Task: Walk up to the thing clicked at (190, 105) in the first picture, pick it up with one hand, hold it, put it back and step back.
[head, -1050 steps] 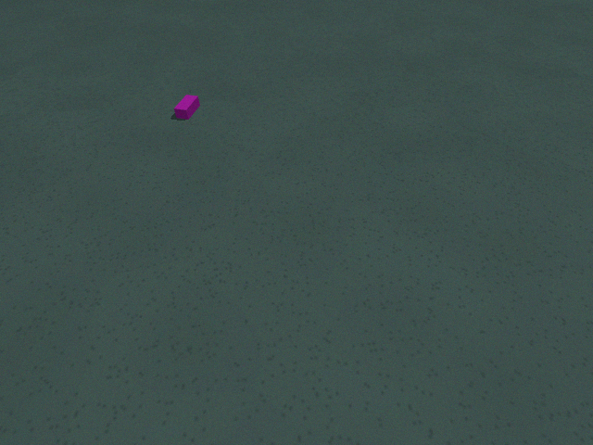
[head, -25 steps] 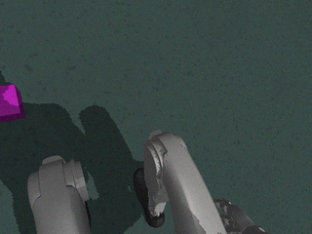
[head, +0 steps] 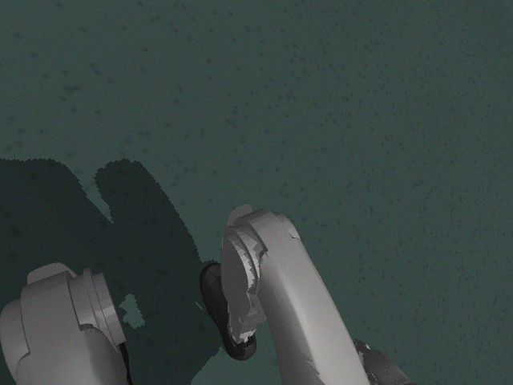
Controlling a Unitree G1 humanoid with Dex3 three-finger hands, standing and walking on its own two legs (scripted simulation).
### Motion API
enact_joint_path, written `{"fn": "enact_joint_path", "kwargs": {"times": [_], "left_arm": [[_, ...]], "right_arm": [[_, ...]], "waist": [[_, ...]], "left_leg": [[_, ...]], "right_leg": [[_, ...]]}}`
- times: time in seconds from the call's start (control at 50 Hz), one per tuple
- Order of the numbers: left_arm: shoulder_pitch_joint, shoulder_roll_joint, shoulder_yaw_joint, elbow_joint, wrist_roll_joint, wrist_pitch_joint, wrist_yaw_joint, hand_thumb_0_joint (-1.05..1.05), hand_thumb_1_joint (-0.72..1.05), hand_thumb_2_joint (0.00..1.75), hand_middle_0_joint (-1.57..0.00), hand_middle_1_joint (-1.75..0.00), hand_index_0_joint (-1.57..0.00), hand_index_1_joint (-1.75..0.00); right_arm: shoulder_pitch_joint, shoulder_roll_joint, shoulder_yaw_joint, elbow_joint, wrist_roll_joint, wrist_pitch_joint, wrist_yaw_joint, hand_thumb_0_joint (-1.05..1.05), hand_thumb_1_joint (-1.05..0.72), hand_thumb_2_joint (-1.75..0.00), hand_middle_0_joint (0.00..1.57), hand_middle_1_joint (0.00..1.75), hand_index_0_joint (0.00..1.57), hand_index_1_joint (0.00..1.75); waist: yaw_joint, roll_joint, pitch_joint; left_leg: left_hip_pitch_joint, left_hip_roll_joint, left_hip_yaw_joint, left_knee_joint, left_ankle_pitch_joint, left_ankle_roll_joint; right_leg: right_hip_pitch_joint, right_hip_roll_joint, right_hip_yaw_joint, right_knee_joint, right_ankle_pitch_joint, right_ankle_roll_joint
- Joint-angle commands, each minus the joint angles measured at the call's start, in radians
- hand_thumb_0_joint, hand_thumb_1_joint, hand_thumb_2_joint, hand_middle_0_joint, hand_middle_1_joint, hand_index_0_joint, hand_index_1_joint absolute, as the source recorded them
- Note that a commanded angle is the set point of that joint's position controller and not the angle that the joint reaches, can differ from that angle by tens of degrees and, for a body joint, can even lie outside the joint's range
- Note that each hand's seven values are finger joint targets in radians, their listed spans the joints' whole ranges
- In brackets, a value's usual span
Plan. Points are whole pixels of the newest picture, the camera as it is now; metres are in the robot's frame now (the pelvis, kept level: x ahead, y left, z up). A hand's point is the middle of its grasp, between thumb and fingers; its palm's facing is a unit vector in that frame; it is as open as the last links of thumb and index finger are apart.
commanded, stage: rest palm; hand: left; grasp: from above
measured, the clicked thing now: out of the picture +0.47 +0.37 -0.28
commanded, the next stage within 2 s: close in 1.68 s
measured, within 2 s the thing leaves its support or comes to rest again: neither
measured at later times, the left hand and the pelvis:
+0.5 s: hand out of the picture +0.45 +0.36 -0.24, palm faces -0.47 -0.12 -0.87, open 14.3 cm; pelvis +0.00 +0.00 -0.01, yaw -1 degrees
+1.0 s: hand out of the picture +0.46 +0.35 -0.25, palm faces -0.46 -0.12 -0.88, open 14.1 cm; pelvis +0.00 +0.00 -0.01, yaw -2 degrees
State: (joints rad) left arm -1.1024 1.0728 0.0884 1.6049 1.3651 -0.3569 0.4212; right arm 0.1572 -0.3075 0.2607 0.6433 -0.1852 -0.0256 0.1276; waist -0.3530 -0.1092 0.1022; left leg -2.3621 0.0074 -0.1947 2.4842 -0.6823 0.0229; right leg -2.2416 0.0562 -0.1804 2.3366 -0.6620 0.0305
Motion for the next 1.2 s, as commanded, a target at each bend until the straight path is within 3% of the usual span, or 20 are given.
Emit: {"fn": "enact_joint_path", "kwargs": {"times": [0.0,0.12,0.14,0.2,0.26,0.34,0.42,0.46,0.48,0.5,0.62,0.66,0.74,0.8,0.86,0.88,0.9,1.08,1.16,1.18], "left_arm": [[-0.250,0.254,0.025,-0.089,-0.021,0.012,0.072,0.00,-0.60,1.06,-0.07,-0.95,-0.05,-0.98],[-0.248,0.259,0.019,-0.071,-0.027,0.041,0.094,0.00,-0.58,1.04,-0.07,-0.97,-0.05,-0.99],[-0.252,0.251,0.020,-0.066,-0.027,0.045,0.095,0.00,-0.59,1.04,-0.07,-0.96,-0.05,-0.98],[-0.249,0.269,0.024,-0.080,-0.045,0.054,0.096,0.00,-0.57,1.03,-0.07,-0.97,-0.06,-0.99],[-0.232,0.239,0.008,-0.052,-0.044,0.063,0.087,0.00,-0.58,1.03,-0.07,-0.98,-0.05,-1.00],[-0.254,0.286,0.029,-0.100,-0.051,0.056,0.087,0.00,-0.58,1.03,-0.07,-0.98,-0.05,-1.00],[-0.228,0.253,0.009,-0.062,-0.052,0.049,0.088,0.00,-0.57,1.03,-0.07,-0.99,-0.06,-1.00],[-0.187,0.277,0.034,-0.013,-0.042,0.052,0.085,0.00,-0.57,1.02,-0.07,-0.99,-0.06,-1.00],[-0.249,0.254,0.008,-0.084,-0.048,0.038,0.086,0.00,-0.57,1.02,-0.07,-0.99,-0.06,-1.00],[-0.218,0.294,0.042,-0.040,-0.042,0.043,0.090,0.00,-0.57,1.03,-0.07,-1.00,-0.06,-1.01],[-0.223,0.276,0.011,-0.060,-0.044,0.023,0.100,0.00,-0.56,1.02,-0.07,-1.01,-0.06,-1.02],[-0.208,0.308,0.037,-0.048,-0.038,0.021,0.110,0.00,-0.55,1.02,-0.07,-1.01,-0.06,-1.02],[-0.250,0.290,0.008,-0.094,-0.034,0.019,0.126,0.00,-0.55,1.01,-0.07,-1.01,-0.06,-1.02],[-0.175,0.273,0.007,0.010,-0.035,0.034,0.136,0.00,-0.54,1.01,-0.07,-1.02,-0.06,-1.02],[-0.196,0.308,0.023,-0.011,-0.025,0.042,0.139,0.00,-0.53,1.00,-0.08,-1.02,-0.07,-1.02],[-0.243,0.285,0.002,-0.064,-0.037,0.038,0.138,0.00,-0.53,1.00,-0.08,-1.01,-0.07,-1.01],[-0.224,0.311,0.025,-0.041,-0.034,0.044,0.142,0.00,-0.54,1.01,-0.08,-1.01,-0.07,-1.02],[-0.249,0.310,0.016,-0.076,-0.054,0.050,0.140,0.00,-0.51,1.00,-0.08,-1.02,-0.08,-1.03],[-0.174,0.300,0.018,0.025,-0.065,0.058,0.137,0.00,-0.48,0.99,-0.09,-1.06,-0.09,-1.05],[-0.211,0.277,-0.009,-0.022,-0.067,0.048,0.128,0.00,-0.48,0.99,-0.08,-1.06,-0.09,-1.05]], "right_arm": [[0.177,-0.300,-0.084,0.000,-0.008,-0.017,-0.008,0.00,-0.90,-0.90,0.20,0.30,0.20,0.30],[0.168,-0.308,-0.076,-0.003,-0.011,-0.046,-0.001,0.00,-0.90,-0.90,0.20,0.30,0.20,0.30],[0.182,-0.315,-0.077,0.001,-0.016,-0.052,0.001,0.00,-0.90,-0.90,0.20,0.30,0.20,0.30],[0.160,-0.314,-0.072,-0.001,-0.011,-0.059,0.003,0.00,-0.90,-0.90,0.20,0.30,0.20,0.30],[0.158,-0.320,-0.071,-0.013,-0.013,-0.070,0.007,0.00,-0.90,-0.90,0.20,0.30,0.20,0.30],[0.129,-0.330,-0.066,-0.031,-0.011,-0.075,0.005,0.00,-0.90,-0.90,0.20,0.30,0.20,0.30],[0.132,-0.336,-0.059,-0.027,-0.014,-0.078,0.009,0.00,-0.90,-0.90,0.20,0.30,0.20,0.30],[0.139,-0.349,-0.061,-0.028,-0.015,-0.079,0.009,0.00,-0.90,-0.90,0.20,0.30,0.20,0.30],[0.128,-0.337,-0.055,-0.041,-0.019,-0.081,0.011,0.00,-0.90,-0.90,0.20,0.30,0.20,0.30],[0.131,-0.343,-0.056,-0.035,-0.021,-0.080,0.009,0.00,-0.90,-0.90,0.20,0.30,0.20,0.30],[0.112,-0.340,-0.044,-0.038,-0.025,-0.086,0.014,0.00,-0.91,-0.90,0.20,0.30,0.20,0.30],[0.124,-0.346,-0.043,-0.030,-0.029,-0.084,0.014,0.00,-0.90,-0.90,0.20,0.30,0.20,0.30],[0.117,-0.336,-0.035,-0.026,-0.035,-0.087,0.017,0.00,-0.91,-0.90,0.20,0.30,0.20,0.30],[0.114,-0.353,-0.036,-0.031,-0.035,-0.094,0.023,0.00,-0.90,-0.90,0.20,0.30,0.20,0.30],[0.116,-0.358,-0.039,-0.027,-0.032,-0.096,0.024,0.00,-0.91,-0.90,0.20,0.30,0.20,0.30],[0.107,-0.353,-0.039,-0.028,-0.032,-0.097,0.025,0.00,-0.91,-0.91,0.20,0.30,0.20,0.30],[0.106,-0.362,-0.038,-0.035,-0.033,-0.101,0.026,0.00,-0.91,-0.91,0.20,0.30,0.20,0.30],[0.107,-0.364,-0.029,-0.038,-0.031,-0.117,0.029,0.00,-0.91,-0.90,0.20,0.30,0.20,0.30],[0.109,-0.374,-0.025,-0.035,-0.031,-0.120,0.030,0.00,-0.91,-0.90,0.20,0.30,0.20,0.30],[0.108,-0.372,-0.024,-0.033,-0.032,-0.121,0.029,0.00,-0.90,-0.90,0.20,0.30,0.20,0.30]], "waist": [[-0.002,0.529,-0.676],[-0.015,0.540,-0.651],[-0.037,0.515,-0.644],[-0.015,0.527,-0.676],[-0.037,0.523,-0.625],[-0.018,0.543,-0.659],[-0.042,0.531,-0.608],[-0.050,0.503,-0.562],[-0.043,0.530,-0.590],[-0.041,0.513,-0.592],[-0.044,0.528,-0.616],[-0.043,0.524,-0.596],[-0.038,0.554,-0.630],[-0.053,0.522,-0.576],[-0.042,0.561,-0.587],[-0.043,0.575,-0.595],[-0.043,0.572,-0.595],[-0.044,0.544,-0.603],[-0.059,0.497,-0.547],[-0.064,0.500,-0.542]], "left_leg": [[0.582,0.023,0.054,-0.242,0.243,0.002],[0.572,0.029,0.048,-0.232,0.243,0.000],[0.568,0.029,0.045,-0.225,0.243,0.001],[0.568,0.031,0.047,-0.224,0.242,0.001],[0.560,0.033,0.036,-0.230,0.219,-0.005],[0.563,0.035,0.034,-0.228,0.216,-0.009],[0.551,0.037,0.025,-0.218,0.230,-0.011],[0.532,0.037,0.019,-0.221,0.210,-0.011],[0.537,0.037,0.024,-0.225,0.210,-0.012],[0.546,0.039,0.018,-0.222,0.197,-0.009],[0.565,0.043,0.021,-0.207,0.225,-0.006],[0.545,0.042,0.020,-0.209,0.222,-0.008],[0.572,0.045,0.023,-0.202,0.259,-0.008],[0.564,0.047,0.009,-0.205,0.261,-0.010],[0.594,0.051,-0.003,-0.222,0.268,-0.019],[0.597,0.053,-0.007,-0.224,0.267,-0.021],[0.599,0.051,-0.005,-0.218,0.265,-0.020],[0.558,0.050,0.006,-0.208,0.231,-0.013],[0.510,0.049,0.004,-0.205,0.204,-0.010],[0.500,0.049,0.004,-0.196,0.208,-0.011]], "right_leg": [[0.299,0.038,-0.057,-0.192,0.251,-0.062],[0.299,0.041,-0.058,-0.181,0.258,-0.061],[0.303,0.040,-0.063,-0.183,0.260,-0.058],[0.330,0.045,-0.060,-0.185,0.267,-0.058],[0.298,0.042,-0.069,-0.174,0.241,-0.062],[0.324,0.042,-0.070,-0.174,0.241,-0.064],[0.307,0.045,-0.079,-0.169,0.250,-0.063],[0.294,0.042,-0.080,-0.166,0.230,-0.063],[0.310,0.045,-0.079,-0.171,0.235,-0.063],[0.306,0.043,-0.080,-0.172,0.224,-0.062],[0.339,0.052,-0.081,-0.174,0.252,-0.056],[0.341,0.051,-0.085,-0.171,0.248,-0.055],[0.354,0.057,-0.083,-0.170,0.281,-0.056],[0.321,0.055,-0.095,-0.157,0.275,-0.054],[0.306,0.051,-0.096,-0.148,0.270,-0.058],[0.297,0.052,-0.098,-0.146,0.272,-0.059],[0.308,0.049,-0.097,-0.149,0.270,-0.058],[0.340,0.053,-0.093,-0.160,0.268,-0.055],[0.341,0.055,-0.098,-0.166,0.247,-0.053],[0.330,0.057,-0.101,-0.166,0.249,-0.056]]}}
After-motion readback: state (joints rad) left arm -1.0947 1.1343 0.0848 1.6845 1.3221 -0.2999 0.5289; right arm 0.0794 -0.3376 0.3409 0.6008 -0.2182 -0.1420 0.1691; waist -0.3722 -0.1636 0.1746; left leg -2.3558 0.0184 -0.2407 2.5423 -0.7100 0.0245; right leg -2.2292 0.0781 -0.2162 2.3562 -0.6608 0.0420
